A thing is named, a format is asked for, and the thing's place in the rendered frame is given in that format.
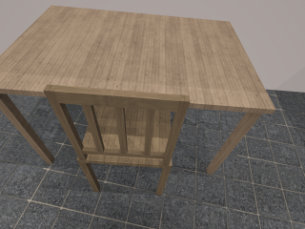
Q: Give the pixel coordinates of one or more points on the chair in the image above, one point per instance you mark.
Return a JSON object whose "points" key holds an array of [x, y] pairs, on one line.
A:
{"points": [[126, 128]]}

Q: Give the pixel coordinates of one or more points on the table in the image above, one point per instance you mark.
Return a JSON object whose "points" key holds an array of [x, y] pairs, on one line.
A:
{"points": [[137, 52]]}

